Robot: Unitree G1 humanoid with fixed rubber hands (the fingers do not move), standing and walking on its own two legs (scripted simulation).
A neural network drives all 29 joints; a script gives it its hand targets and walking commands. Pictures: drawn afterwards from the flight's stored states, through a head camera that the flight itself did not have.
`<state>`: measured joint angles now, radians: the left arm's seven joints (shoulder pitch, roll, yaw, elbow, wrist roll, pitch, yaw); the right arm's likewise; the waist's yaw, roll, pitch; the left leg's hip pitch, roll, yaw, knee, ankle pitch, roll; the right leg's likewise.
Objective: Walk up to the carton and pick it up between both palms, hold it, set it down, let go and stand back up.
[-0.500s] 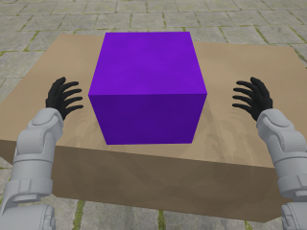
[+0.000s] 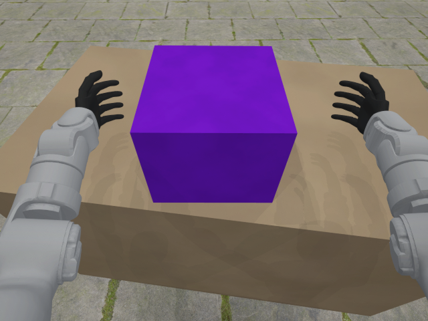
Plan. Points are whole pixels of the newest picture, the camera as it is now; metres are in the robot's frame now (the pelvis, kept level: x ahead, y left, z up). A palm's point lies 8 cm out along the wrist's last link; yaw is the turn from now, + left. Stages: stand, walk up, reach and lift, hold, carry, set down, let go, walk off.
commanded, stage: reach and lift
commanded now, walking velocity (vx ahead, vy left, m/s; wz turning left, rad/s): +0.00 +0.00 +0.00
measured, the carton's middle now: (213, 123) +0.54 +0.01 +0.05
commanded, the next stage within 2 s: none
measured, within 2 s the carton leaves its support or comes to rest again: neither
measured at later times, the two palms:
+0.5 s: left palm (94, 93) +0.47 +0.23 +0.18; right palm (357, 95) +0.48 -0.25 +0.18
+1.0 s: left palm (115, 131) +0.47 +0.21 +0.09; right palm (332, 126) +0.48 -0.23 +0.10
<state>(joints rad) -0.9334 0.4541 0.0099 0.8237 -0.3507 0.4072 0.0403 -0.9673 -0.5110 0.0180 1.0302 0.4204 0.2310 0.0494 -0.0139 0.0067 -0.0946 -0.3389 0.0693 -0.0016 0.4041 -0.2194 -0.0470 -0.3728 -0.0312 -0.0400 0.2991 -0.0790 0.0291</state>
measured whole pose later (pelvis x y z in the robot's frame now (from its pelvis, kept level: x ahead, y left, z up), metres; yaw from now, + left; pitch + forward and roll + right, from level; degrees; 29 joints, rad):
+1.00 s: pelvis -0.01 +0.00 -0.02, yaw +0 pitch +24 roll -1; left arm -1.18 0.36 -0.22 1.41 -0.45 -0.11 0.04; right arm -1.17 -0.43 0.09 1.38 0.45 -0.08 0.02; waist 0.03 0.03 -0.23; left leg -0.72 0.07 -0.02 0.54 -0.24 -0.06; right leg -0.74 -0.03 -0.05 0.42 -0.09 0.02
